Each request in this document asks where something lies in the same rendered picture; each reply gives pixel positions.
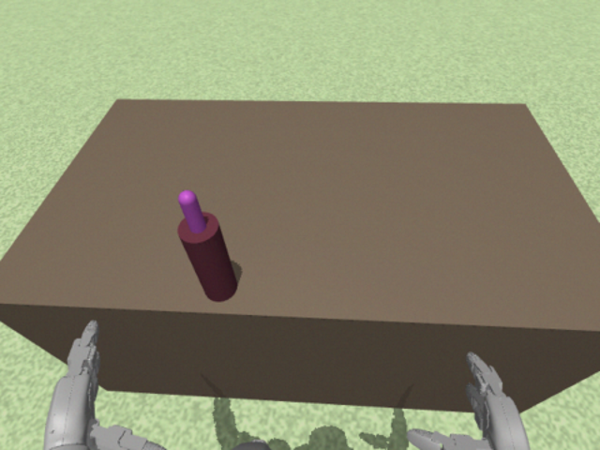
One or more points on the left robot hand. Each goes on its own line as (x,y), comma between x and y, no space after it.
(71,417)

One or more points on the right robot hand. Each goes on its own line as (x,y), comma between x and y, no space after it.
(495,413)

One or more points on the bottle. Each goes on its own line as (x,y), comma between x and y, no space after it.
(203,241)

